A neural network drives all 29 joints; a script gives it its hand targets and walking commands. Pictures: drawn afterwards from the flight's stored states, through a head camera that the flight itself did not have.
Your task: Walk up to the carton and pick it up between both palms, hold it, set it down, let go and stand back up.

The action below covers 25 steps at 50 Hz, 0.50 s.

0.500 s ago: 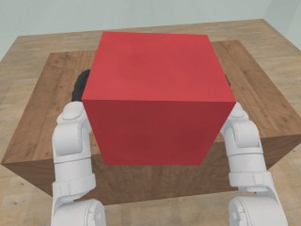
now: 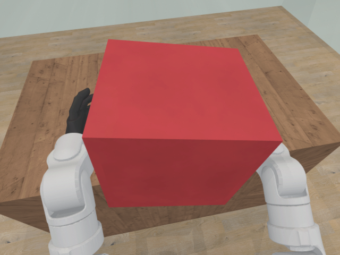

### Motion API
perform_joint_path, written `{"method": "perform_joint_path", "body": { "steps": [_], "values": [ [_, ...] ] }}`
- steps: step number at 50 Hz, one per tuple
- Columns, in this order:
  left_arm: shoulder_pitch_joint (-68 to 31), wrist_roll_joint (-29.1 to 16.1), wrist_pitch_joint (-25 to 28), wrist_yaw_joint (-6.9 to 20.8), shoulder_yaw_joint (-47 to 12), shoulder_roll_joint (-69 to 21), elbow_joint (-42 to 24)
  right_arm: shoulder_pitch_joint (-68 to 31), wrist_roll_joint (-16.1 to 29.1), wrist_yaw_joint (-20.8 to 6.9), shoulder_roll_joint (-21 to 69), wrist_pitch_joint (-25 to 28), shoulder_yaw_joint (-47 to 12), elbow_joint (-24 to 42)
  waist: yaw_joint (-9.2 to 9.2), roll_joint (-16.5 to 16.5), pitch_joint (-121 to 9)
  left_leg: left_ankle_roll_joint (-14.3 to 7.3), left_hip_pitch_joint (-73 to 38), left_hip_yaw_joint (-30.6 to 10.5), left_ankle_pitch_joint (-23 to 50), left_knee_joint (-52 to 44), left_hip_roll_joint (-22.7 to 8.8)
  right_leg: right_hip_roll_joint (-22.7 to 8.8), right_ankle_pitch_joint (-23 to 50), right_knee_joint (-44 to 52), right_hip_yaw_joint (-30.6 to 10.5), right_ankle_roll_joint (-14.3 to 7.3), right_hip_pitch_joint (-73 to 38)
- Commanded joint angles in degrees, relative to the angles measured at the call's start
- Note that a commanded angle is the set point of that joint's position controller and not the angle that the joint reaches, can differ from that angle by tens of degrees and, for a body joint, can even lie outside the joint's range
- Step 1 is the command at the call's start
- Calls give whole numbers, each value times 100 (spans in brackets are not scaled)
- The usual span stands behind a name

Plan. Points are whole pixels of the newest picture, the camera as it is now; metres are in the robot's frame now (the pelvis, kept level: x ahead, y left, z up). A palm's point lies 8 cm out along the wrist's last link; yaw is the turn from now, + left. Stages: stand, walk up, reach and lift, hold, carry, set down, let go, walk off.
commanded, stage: hold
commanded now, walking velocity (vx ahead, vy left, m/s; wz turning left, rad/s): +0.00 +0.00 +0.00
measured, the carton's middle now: (172, 129) +0.34 -0.02 +0.13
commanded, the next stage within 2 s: none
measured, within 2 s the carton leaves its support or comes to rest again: neither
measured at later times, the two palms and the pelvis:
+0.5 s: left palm (63, 145) +0.29 +0.17 +0.17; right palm (251, 124) +0.31 -0.17 +0.16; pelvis -0.06 -0.01 +0.00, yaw +0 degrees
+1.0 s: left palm (74, 131) +0.33 +0.16 +0.16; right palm (246, 116) +0.35 -0.18 +0.14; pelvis -0.02 +0.00 +0.00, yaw +0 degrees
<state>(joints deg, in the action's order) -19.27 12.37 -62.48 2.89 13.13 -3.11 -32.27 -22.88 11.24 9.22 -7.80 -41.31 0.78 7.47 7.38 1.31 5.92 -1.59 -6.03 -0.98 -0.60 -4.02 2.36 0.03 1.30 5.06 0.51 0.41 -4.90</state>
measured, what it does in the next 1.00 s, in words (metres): stands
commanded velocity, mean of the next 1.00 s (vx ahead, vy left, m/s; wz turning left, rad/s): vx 0.00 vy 0.00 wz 0.00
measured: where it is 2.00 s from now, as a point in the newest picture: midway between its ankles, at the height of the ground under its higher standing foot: outside the picture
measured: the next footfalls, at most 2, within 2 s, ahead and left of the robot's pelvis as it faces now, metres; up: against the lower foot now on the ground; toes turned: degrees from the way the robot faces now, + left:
none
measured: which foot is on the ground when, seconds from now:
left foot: down 0.00-1.00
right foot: down 0.00-1.00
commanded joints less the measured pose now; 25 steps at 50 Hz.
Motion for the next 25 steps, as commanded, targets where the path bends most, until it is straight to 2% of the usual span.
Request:
{"method": "perform_joint_path", "body": {
  "steps": [1, 4, 8, 11, 16, 19, 25],
  "values": [
    [-2785, -1465, 328, 932, -2757, -1787, -1292, -3784, 843, -456, 1988, 659, -2371, 3028, -106, -177, -4093, 412, -980, 25, 5017, 814, -195, 155, 3730, -943, -81, 405, -1962],
    [-2834, -1457, 459, 898, -2704, -1741, -1248, -3884, 783, -507, 2023, 699, -2490, 3210, -187, -458, -4316, 285, -744, 48, 4396, 576, -180, 115, 3784, -1023, -118, 435, -2250],
    [-3119, -1286, 655, 945, -2439, -1574, -770, -4034, 614, -574, 2045, 714, -2474, 2829, -294, -654, -4138, 125, -29, 128, 2830, 87, -144, 52, 3350, -1071, -162, 492, -2652],
    [-3474, -1096, 803, 1016, -2177, -1427, -174, -4193, 469, -617, 2041, 711, -2278, 2134, -379, -536, -3627, 63, 526, 203, 1555, -229, -169, 21, 2307, -953, -177, 491, -2621],
    [-4329, -809, 1114, 1066, -1780, -1263, 946, -4665, 187, -716, 2048, 780, -1629, 691, -483, -119, -2831, -8, 1257, 321, -307, -487, -247, -32, 159, -698, -146, 407, -1948],
    [-4821, -781, 1352, 1016, -1737, -1338, 1276, -4980, 70, -773, 2133, 912, -1363, 156, -495, 76, -3008, -19, 1338, 360, -635, -406, -235, -36, -288, -718, -109, 346, -1612],
    [-5592, -971, 1781, 831, -2011, -1657, 1441, -5622, -47, -840, 2381, 1148, -1237, -141, -453, 254, -3988, 42, 1122, 304, -430, -69, -204, 5, -394, -842, -48, 201, -1014]
  ]
}}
